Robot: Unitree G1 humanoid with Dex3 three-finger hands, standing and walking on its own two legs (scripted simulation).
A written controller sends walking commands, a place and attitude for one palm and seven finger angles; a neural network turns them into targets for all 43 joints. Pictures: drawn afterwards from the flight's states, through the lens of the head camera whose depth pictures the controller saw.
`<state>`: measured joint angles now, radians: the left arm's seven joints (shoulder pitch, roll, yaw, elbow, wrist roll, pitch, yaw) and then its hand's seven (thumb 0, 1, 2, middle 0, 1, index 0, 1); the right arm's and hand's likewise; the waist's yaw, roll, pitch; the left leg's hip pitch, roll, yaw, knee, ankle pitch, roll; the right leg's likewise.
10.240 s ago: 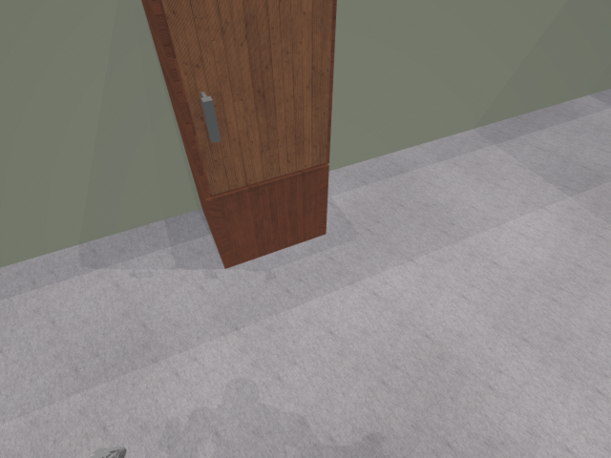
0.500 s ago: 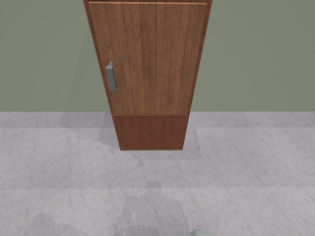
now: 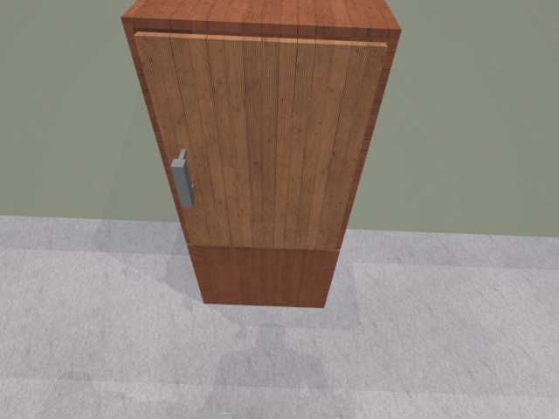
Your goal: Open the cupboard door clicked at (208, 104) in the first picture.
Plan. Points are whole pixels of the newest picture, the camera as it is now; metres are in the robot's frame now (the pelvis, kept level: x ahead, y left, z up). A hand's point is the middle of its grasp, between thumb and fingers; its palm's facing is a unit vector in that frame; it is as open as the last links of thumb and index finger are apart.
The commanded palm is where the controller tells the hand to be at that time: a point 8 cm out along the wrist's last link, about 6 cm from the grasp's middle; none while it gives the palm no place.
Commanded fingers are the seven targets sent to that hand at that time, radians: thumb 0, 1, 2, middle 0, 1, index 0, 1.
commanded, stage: come to a stop and stand still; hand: left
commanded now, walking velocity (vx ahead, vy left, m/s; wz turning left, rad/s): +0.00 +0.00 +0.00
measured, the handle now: (185, 177) +0.60 +0.27 -0.05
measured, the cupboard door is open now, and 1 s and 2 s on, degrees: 0 0 0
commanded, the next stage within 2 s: none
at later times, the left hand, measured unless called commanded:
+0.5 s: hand out of the picture +0.11 +0.18 -0.17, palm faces +0.01 -0.96 -0.26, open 7.4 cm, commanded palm none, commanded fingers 0.00 0.90 0.90 -0.20 -0.30 -0.20 -0.30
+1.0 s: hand out of the picture +0.04 +0.20 -0.18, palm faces +0.02 -0.97 -0.25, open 7.4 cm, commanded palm none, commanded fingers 0.00 0.90 0.90 -0.20 -0.30 -0.20 -0.30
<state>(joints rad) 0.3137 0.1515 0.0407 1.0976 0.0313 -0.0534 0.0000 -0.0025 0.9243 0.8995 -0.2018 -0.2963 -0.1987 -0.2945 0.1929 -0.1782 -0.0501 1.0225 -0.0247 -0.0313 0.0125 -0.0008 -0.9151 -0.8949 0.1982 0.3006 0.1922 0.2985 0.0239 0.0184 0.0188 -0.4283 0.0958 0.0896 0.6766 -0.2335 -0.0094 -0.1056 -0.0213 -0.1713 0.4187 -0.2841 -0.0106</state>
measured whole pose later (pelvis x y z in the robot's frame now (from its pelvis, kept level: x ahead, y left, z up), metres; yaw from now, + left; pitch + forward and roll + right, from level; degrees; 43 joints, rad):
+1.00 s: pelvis +0.02 +0.00 -0.01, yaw -1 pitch -1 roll +0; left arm 0.27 0.19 0.02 1.04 0.02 0.02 0.04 0.00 0.91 0.90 -0.20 -0.30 -0.20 -0.29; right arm 0.26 -0.21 -0.03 0.97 -0.03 0.01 -0.01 0.00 -0.91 -0.89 0.20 0.30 0.19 0.30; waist 0.02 0.02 0.04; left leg -0.22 0.01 0.05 0.60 -0.37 0.01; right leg -0.32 -0.09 -0.06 0.60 -0.27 0.02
